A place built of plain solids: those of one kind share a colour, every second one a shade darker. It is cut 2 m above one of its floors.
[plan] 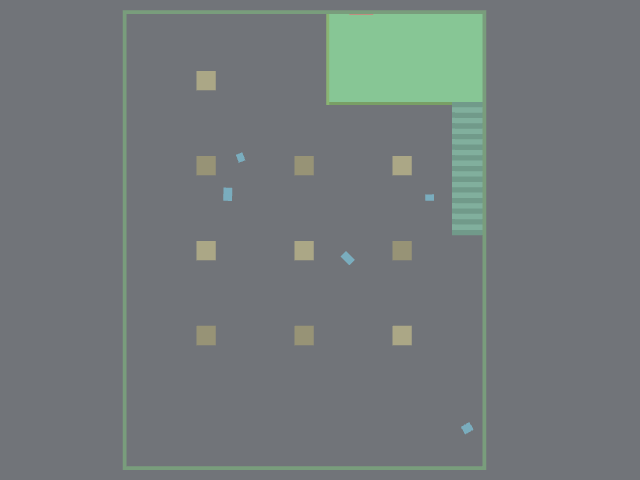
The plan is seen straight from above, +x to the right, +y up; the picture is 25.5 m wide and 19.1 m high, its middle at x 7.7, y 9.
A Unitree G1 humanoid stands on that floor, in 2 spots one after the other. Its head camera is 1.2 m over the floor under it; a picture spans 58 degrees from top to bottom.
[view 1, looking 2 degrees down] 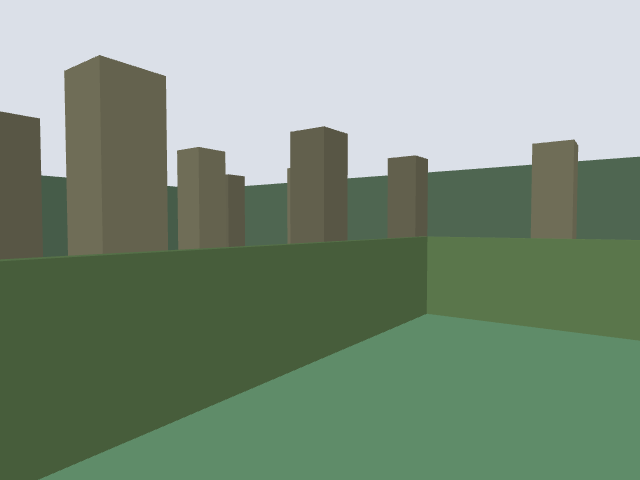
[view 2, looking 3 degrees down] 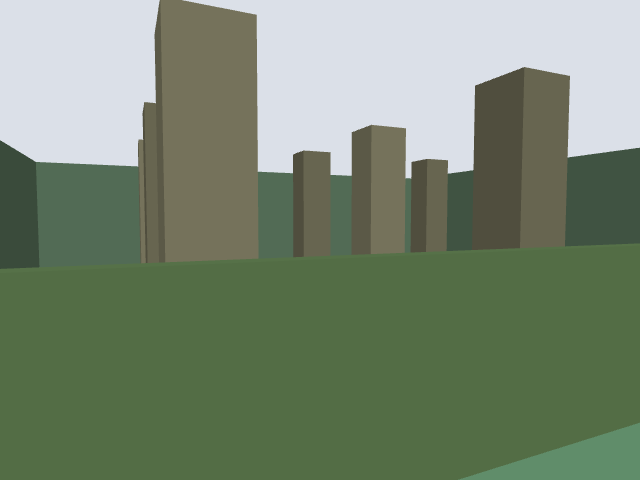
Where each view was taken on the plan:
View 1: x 13.62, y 16.74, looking -144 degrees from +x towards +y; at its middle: pier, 7.63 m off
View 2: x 11.62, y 15.99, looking -114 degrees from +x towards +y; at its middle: pier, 11.41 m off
